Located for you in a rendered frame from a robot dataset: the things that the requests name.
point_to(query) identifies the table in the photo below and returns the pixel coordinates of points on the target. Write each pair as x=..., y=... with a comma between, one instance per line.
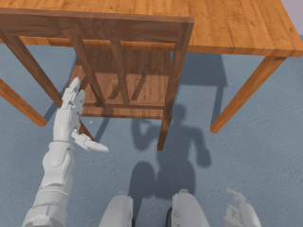
x=234, y=27

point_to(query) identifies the left robot hand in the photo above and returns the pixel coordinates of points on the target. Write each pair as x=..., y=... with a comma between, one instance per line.
x=67, y=118

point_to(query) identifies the robot right shin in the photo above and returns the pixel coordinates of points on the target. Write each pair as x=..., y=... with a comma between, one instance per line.
x=175, y=222

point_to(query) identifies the right robot hand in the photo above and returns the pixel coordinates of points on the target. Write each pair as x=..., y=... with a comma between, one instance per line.
x=245, y=216

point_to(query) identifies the chair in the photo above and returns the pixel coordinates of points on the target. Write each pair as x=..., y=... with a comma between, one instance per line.
x=118, y=83

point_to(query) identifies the left robot thigh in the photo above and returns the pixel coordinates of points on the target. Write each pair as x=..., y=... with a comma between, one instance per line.
x=118, y=212

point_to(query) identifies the robot left forearm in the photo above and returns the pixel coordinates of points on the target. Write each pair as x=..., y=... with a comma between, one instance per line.
x=49, y=207

